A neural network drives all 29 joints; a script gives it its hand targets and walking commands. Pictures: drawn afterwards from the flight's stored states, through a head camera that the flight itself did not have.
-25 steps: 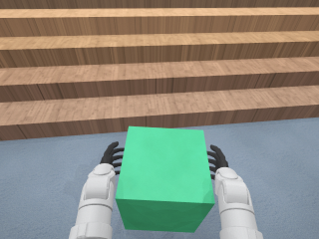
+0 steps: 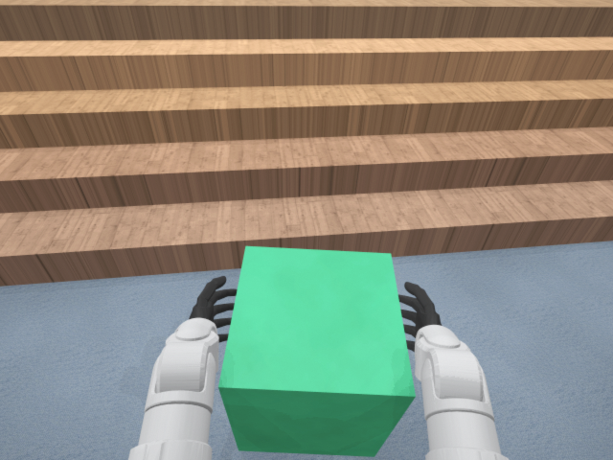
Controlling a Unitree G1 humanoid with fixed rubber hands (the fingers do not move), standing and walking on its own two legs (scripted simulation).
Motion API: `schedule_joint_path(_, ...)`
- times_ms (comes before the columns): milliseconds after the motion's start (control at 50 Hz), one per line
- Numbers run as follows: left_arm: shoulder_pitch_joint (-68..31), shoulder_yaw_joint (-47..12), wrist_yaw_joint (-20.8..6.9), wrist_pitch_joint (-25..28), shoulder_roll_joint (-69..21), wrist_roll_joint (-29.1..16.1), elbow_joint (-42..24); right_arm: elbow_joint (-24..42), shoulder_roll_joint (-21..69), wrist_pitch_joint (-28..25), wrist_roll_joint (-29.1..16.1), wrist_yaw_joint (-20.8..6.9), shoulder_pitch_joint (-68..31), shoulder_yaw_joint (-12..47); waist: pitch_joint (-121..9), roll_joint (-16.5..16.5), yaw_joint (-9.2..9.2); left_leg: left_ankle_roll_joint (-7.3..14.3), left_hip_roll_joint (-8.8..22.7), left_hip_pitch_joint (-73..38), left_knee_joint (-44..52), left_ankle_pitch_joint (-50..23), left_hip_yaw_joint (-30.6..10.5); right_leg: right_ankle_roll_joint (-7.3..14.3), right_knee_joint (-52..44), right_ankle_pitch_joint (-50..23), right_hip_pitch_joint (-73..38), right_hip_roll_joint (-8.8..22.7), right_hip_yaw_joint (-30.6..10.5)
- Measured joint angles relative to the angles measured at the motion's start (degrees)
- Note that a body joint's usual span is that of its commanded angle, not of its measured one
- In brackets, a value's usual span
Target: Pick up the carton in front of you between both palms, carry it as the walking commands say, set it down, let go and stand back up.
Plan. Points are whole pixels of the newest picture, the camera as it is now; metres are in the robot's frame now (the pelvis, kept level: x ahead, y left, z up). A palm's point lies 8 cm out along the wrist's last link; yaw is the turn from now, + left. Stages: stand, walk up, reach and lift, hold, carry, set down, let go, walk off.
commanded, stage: hold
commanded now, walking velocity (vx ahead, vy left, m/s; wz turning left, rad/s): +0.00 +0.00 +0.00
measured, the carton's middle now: (312, 355) +0.30 +0.00 -0.03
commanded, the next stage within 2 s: carry in 0.28 s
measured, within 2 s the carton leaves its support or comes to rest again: neither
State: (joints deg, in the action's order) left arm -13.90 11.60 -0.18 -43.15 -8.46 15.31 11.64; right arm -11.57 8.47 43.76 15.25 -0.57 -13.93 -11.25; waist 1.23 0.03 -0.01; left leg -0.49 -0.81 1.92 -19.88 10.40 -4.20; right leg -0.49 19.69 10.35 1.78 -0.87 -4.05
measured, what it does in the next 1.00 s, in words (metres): walks ahead: left foot, then right foot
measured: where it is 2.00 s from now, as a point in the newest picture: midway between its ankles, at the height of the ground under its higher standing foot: (312, 327)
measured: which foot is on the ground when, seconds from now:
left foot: down 0.00-0.48, up 0.50-0.64, down 0.66-1.00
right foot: down 0.00-0.68, up 0.70-0.96, down 0.98-1.00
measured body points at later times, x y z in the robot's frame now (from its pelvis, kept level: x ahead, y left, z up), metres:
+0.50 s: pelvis +0.02 -0.01 -0.01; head -0.03 -0.02 +0.44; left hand +0.33 +0.14 +0.06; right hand +0.32 -0.16 +0.06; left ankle +0.01 +0.12 -0.74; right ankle +0.02 -0.13 -0.75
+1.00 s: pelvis +0.26 -0.04 -0.03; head +0.24 -0.05 +0.42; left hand +0.54 +0.11 +0.08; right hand +0.54 -0.20 +0.07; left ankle +0.10 +0.09 -0.74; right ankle +0.34 -0.13 -0.75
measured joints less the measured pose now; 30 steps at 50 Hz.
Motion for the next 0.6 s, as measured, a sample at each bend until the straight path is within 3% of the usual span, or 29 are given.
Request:
schedule_joint_path(260,-3.15,2.76,-0.43,-0.05,-0.74,1.01,2.28,-2.40,0.74,-0.05,0.98,-0.43,-3.15,-2.78,1.25,-0.07,0.00,0.00,-0.13,1.42,-2.46,0.40,0.09,-0.06,2.52,0.41,1.48,-0.07,-0.10)
schedule_joint_path(320,-2.97,2.60,-0.24,-0.48,-0.69,0.91,2.26,-2.42,0.72,0.40,0.98,-0.26,-3.04,-2.54,-2.23,0.08,0.14,-0.08,-0.15,5.60,-5.25,2.78,0.40,-0.17,6.17,3.99,6.06,-0.06,-0.03)
schedule_joint_path(380,-2.11,2.00,0.03,-1.54,-0.35,-0.19,0.23,-0.59,0.55,1.55,0.13,0.19,-2.45,-1.35,-5.57,0.35,0.58,-0.03,0.09,8.99,-7.05,6.76,1.04,0.01,10.14,10.85,10.57,0.54,1.04)
schedule_joint_path(440,-1.57,0.72,0.57,-3.23,0.64,-2.57,-3.00,3.19,0.39,3.56,-1.24,1.22,-1.83,0.21,-7.73,1.47,0.96,-0.01,1.21,11.63,-8.93,4.81,1.10,0.00,10.92,9.34,12.78,0.80,3.48)
schedule_joint_path(480,-1.46,-0.58,1.39,-5.33,1.06,-4.19,-4.90,6.47,-0.09,5.98,-2.47,2.17,-0.70,1.22,-9.18,1.90,0.95,-0.11,1.92,13.28,-11.83,8.40,0.74,0.31,10.01,6.87,12.80,0.40,4.49)
schedule_joint_path(540,-1.58,-2.86,3.16,-9.45,0.64,-5.56,-7.34,10.69,-2.34,10.55,-5.13,2.61,0.69,2.00,-10.94,0.69,0.51,-0.06,2.50,17.59,-19.28,14.21,4.77,1.20,8.72,5.67,12.34,1.50,5.94)
schedule_joint_path(600,-0.49,-4.64,4.84,-14.47,0.91,-6.38,-11.78,12.98,-4.06,15.29,-8.16,3.30,0.09,3.05,-11.51,-0.58,0.06,0.12,2.26,19.31,-17.19,13.78,8.97,0.94,5.46,6.23,10.60,2.97,6.13)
